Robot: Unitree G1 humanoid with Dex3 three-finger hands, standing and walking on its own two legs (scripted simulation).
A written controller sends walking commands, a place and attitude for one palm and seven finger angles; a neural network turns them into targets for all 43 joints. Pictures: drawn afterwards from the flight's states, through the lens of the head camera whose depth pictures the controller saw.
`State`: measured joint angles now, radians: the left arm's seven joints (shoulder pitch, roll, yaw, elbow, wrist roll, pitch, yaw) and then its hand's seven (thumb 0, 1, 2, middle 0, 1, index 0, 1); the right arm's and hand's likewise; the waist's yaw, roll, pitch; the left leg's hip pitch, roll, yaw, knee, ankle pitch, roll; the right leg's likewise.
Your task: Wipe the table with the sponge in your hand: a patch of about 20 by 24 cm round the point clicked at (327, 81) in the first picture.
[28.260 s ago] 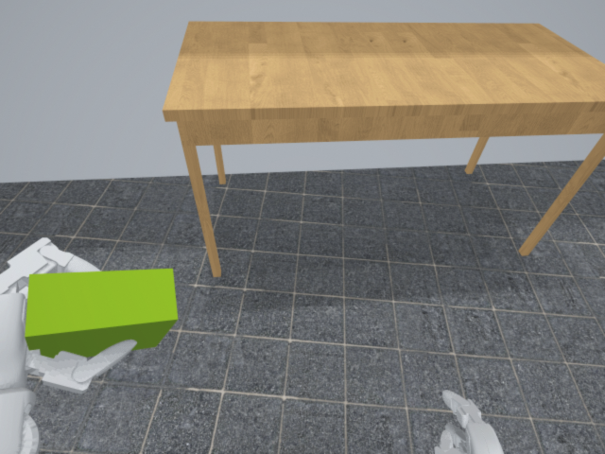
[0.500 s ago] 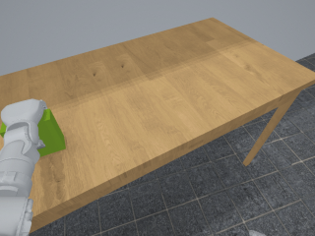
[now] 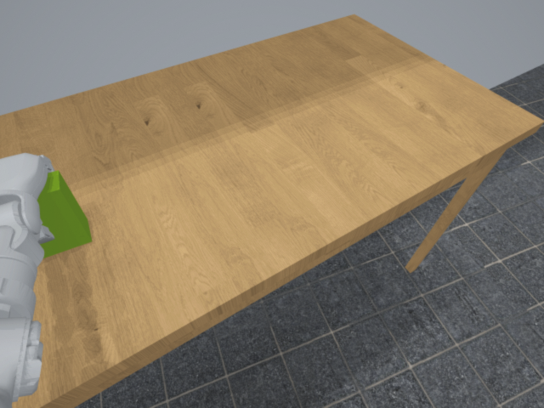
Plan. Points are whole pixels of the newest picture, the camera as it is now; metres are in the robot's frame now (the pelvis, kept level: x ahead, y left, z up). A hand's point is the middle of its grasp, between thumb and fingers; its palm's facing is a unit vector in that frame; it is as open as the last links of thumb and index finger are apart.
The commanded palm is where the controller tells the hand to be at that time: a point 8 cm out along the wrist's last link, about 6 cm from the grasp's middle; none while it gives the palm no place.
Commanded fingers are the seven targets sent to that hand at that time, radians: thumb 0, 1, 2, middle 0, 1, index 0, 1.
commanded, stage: slide back across to the first lane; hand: left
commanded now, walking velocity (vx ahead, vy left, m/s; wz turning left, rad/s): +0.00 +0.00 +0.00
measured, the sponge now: (42, 227) +0.37 +0.38 +0.04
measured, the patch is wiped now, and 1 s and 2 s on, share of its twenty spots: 1.00 1.00 1.00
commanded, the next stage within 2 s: wipe back along the first lane in 0.46 s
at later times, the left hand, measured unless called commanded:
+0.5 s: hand out of the picture +0.34 +0.43 +0.08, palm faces -0.09 -0.03 -1.00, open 9.7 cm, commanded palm +0.32 +0.43 +0.14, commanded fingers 0.00 0.10 1.30 -1.20 -1.60 -1.20 -1.60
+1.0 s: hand out of the picture +0.31 +0.42 +0.08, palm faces -0.06 -0.02 -1.00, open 9.8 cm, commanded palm +0.28 +0.40 +0.12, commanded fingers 0.00 0.10 1.30 -1.20 -1.60 -1.20 -1.60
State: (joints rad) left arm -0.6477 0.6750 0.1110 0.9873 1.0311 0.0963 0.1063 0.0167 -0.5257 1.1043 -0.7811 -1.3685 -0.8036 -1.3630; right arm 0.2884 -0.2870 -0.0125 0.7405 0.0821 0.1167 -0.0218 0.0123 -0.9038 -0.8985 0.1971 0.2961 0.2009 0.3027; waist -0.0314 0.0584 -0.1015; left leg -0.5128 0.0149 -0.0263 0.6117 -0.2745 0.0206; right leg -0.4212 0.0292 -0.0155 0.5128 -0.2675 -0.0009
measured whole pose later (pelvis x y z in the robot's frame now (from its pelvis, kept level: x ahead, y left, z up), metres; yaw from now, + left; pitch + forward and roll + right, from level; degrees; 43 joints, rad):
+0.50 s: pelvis +0.02 +0.02 +0.00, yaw +2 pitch +8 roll -3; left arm -0.42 0.70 0.16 0.69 0.98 0.10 0.03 0.00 -0.51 1.10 -0.75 -1.40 -0.77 -1.40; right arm 0.18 -0.29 -0.01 0.67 0.08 0.12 -0.02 0.01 -0.90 -0.90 0.20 0.30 0.20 0.30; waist 0.04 0.05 -0.08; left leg -0.43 -0.02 -0.04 0.59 -0.29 0.05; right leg -0.31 0.00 -0.04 0.45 -0.28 0.01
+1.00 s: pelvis +0.02 +0.02 +0.00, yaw +2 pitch +7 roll -3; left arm -0.23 0.66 0.16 0.50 0.92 0.17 0.06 -0.01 -0.48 1.09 -0.73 -1.41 -0.75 -1.41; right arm 0.20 -0.29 0.00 0.68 0.08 0.13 -0.01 0.01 -0.90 -0.90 0.20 0.30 0.20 0.30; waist 0.04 0.07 -0.08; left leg -0.41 -0.02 -0.04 0.59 -0.30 0.05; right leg -0.29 0.00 -0.03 0.46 -0.29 0.01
